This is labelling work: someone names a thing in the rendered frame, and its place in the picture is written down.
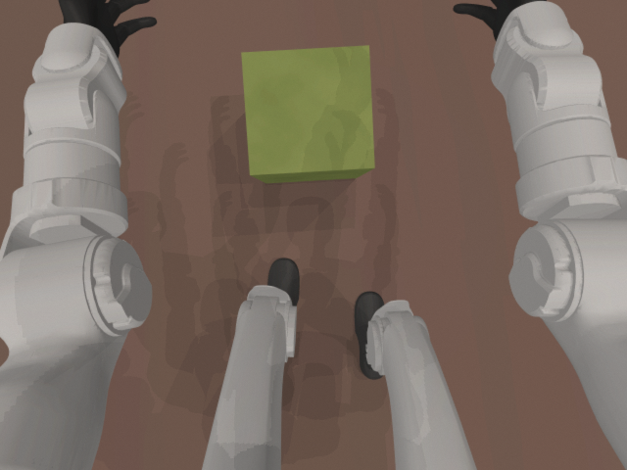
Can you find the robot right shin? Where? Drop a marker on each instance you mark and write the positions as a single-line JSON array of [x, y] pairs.
[[398, 305]]

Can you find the robot right hand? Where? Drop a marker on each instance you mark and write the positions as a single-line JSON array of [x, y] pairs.
[[494, 18]]

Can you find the robot left hand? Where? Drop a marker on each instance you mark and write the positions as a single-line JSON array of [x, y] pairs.
[[103, 15]]

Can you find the left robot thigh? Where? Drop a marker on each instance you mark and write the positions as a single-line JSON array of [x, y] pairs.
[[246, 433]]

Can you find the left robot upper arm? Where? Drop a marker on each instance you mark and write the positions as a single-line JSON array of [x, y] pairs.
[[65, 311]]

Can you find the robot right forearm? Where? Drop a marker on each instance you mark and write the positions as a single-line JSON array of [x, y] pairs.
[[558, 119]]

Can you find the right robot upper arm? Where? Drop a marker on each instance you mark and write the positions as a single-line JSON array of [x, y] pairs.
[[572, 273]]

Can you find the carton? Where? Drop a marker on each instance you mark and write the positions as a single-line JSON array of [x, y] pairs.
[[308, 113]]

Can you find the robot left forearm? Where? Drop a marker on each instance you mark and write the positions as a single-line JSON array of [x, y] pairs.
[[72, 147]]

